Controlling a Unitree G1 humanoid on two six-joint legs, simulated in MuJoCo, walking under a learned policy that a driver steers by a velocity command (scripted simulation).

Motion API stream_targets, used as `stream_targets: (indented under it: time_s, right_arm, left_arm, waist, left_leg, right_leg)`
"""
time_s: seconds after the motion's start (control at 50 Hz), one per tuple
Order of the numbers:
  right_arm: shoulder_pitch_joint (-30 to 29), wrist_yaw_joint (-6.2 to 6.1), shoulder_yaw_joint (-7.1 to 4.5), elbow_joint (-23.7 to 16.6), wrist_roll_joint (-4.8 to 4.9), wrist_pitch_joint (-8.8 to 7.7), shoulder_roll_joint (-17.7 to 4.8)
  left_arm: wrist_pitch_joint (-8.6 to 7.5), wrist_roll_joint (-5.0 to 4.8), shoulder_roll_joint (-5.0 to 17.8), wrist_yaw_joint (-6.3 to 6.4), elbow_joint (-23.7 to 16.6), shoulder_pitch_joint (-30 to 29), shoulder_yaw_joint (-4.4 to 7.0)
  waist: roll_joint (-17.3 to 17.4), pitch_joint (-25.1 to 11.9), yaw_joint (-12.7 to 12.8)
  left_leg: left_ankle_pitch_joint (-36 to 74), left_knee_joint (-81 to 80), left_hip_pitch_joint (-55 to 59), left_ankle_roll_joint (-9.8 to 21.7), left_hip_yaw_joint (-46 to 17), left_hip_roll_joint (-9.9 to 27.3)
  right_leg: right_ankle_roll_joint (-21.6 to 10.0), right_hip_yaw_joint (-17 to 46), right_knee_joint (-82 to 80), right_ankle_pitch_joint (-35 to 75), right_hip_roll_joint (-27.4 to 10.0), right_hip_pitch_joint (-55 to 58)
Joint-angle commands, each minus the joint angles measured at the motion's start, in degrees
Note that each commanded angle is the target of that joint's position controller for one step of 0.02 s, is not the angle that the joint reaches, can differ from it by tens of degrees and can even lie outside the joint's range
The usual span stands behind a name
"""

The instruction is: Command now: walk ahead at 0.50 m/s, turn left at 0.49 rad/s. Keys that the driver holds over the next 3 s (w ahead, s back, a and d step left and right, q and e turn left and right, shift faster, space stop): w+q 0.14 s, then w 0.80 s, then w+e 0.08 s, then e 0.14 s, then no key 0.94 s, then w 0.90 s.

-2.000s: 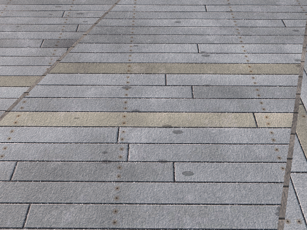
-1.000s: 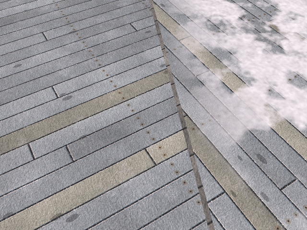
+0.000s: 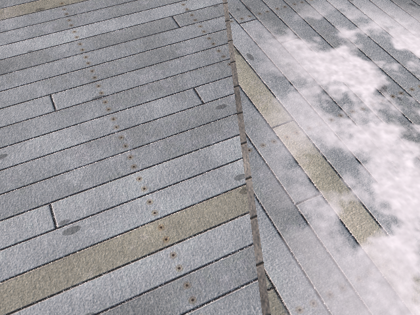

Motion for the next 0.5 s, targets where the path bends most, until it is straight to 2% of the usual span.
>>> stream_targets:
  time_s: [0.02, 0.04, 0.06, 0.08, 0.1, 0.14, 0.22, 0.26, 0.32, 0.38, 0.4, 0.42, 0.44, 0.46, 0.48, 0.5]
  right_arm:
    - [7.2, -0.44, -1.62, -2.6, -0.34, -0.81, -6.4]
    - [5.0, -0.7, -1.34, -3.6, -0.99, -0.66, -6.0]
    - [4.1, -0.85, -1.39, -4.3, -0.86, -0.64, -5.6]
    - [4.1, -1.25, -1.47, -4.5, -0.74, -0.66, -6.0]
    - [5.1, -1.53, -1.77, -4.5, -0.65, -0.89, -7.3]
    - [7.1, -2.38, -2.07, -4.1, -0.22, -0.79, -8.1]
    - [10.7, -3.23, -1.59, -2.7, 0.16, -0.29, -7.2]
    - [12.7, -3.24, -1.44, -1.8, 0.06, -0.2, -7.3]
    - [15.0, -3.28, -1.4, -0.7, -0.02, 0.19, -7.6]
    - [14.8, -3.63, -1.72, -0.3, -0.21, 0.88, -8.5]
    - [14.0, -3.68, -1.7, -0.6, -0.17, 1.11, -8.5]
    - [12.5, -3.59, -1.45, -1.1, -0.32, 1.18, -8.1]
    - [10.5, -3.44, -0.51, -2.7, -0.96, 0.97, -6.2]
    - [18.5, -3.22, 0.77, -2.5, -0.27, 0.06, -2.2]
    - [18.6, -2.96, 0.93, -2.2, 0.09, -0.68, -3.7]
    - [12.9, -2.7, -0.17, -3.1, 0.9, -0.91, -7.8]
  left_arm:
    - [-3.14, 1.25, 7.9, 0.36, -7.2, -4.7, 1.71]
    - [-2.39, 1.43, 7.6, 0.31, -7.6, -2.6, 2.0]
    - [-1.66, 1.57, 7.6, 0.35, -7.4, -2.1, 2.16]
    - [-0.88, 1.75, 6.4, 0.48, -7.5, -1.8, 2.04]
    - [-0.3, 1.73, 5.7, 0.57, -8.0, -2.3, 1.8]
    - [0.0, 2.13, 5.2, 0.74, -9.7, -6.7, 1.6]
    - [-0.69, 1.75, 2.8, -0.16, -10.9, -13.8, 0.65]
    - [-1.14, 1.19, 2.8, -0.86, -11.7, -16.9, 0.5]
    - [-1.82, 0.93, 4.3, -1.76, -13.4, -20.5, 0.76]
    - [-2.39, 0.86, 5.7, -2.24, -13.7, -18.8, 1.23]
    - [-2.55, 0.95, 6.7, -2.15, -12.9, -15.5, 1.75]
    - [-2.67, 1.11, 8.0, -1.82, -11.2, -8.6, 2.57]
    - [-2.68, 1.87, 10.9, -1.42, -9.7, 1.3, 3.4]
    - [-2.03, 2.15, 15.4, -1.34, -7.9, 9.3, 4.88]
    - [-1.64, 0.6, 11.2, -1.81, -6.3, 11.0, 3.84]
    - [-1.3, 0.03, 7.9, -1.59, -7.0, 7.0, 2.79]
  waist:
    - [0.1, -7.8, -2.3]
    - [2.1, -8.1, 0.4]
    - [2.2, -7.4, 0.9]
    - [1.3, -6.8, 1.3]
    - [2.7, -5.8, 1.4]
    - [1.9, -4.0, 0.1]
    - [4.1, -3.9, -3.5]
    - [5.0, -3.0, -5.1]
    - [5.1, -1.5, -6.2]
    - [6.4, -1.6, -4.5]
    - [6.7, -3.3, -2.6]
    - [6.9, -7.6, 1.2]
    - [3.9, -15.7, 5.8]
    - [-10.3, -24.6, 5.2]
    - [-14.8, -23.9, 5.4]
    - [-8.6, -14.0, 5.6]
  left_leg:
    - [10.7, -17.6, 25.5, 11.1, -27.0, 16.4]
    - [11.2, -19.2, 21.9, 11.8, -25.6, 15.4]
    - [11.2, -20.8, 18.9, 11.9, -24.4, 14.1]
    - [11.8, -21.9, 16.9, 11.8, -22.5, 13.2]
    - [15.3, -22.2, 14.9, 12.8, -21.7, 13.6]
    - [16.6, -22.5, 13.7, 11.6, -18.8, 11.9]
    - [13.7, -21.5, 14.8, 7.3, -14.2, 8.8]
    - [10.5, -21.4, 15.8, 6.9, -15.4, 9.9]
    - [11.5, -18.1, 23.0, 7.1, -18.9, 13.1]
    - [19.0, -14.4, 28.4, 6.1, -21.4, 15.4]
    - [27.9, -11.2, 28.9, 5.2, -20.2, 14.2]
    - [35.1, -4.2, 26.7, 3.9, -18.4, 11.8]
    - [29.8, 9.1, 18.5, 2.1, -15.8, 8.7]
    - [4.7, 31.5, -3.3, -2.8, -10.0, -0.4]
    - [-23.2, 38.4, -13.7, -3.1, -12.5, -1.2]
    - [-19.6, 41.7, -18.0, -2.8, -12.7, 2.6]
  right_leg:
    - [-1.8, 4.7, 3.0, 5.2, -4.3, -24.4]
    - [-1.1, 5.3, 1.0, 6.6, -5.2, -21.2]
    - [-0.6, 5.1, -1.4, 7.3, -5.6, -19.5]
    - [0.1, 4.3, -2.9, 8.6, -5.5, -19.2]
    - [1.3, 3.7, -5.6, 9.3, -5.3, -19.5]
    - [2.9, 3.0, -13.3, 15.2, -4.6, -21.2]
    - [2.8, 1.5, -30.4, 30.7, -1.9, -17.7]
    - [2.3, 1.0, -34.4, 33.8, -1.0, -15.9]
    - [0.4, 1.6, -38.2, 29.8, -0.5, -19.2]
    - [-2.0, 0.9, -40.7, 22.4, 0.5, -17.5]
    - [-3.2, -0.7, -42.2, 20.9, 2.0, -12.5]
    - [-5.2, -1.0, -43.2, 23.8, 2.0, -1.7]
    - [-9.5, 6.3, -40.6, 26.5, -5.3, 14.6]
    - [-19.1, 28.6, -41.2, 19.7, -17.7, 37.9]
    - [-19.8, 41.5, -48.5, 10.2, -21.5, 39.3]
    - [-16.8, 35.4, -50.0, 3.9, -19.6, 31.5]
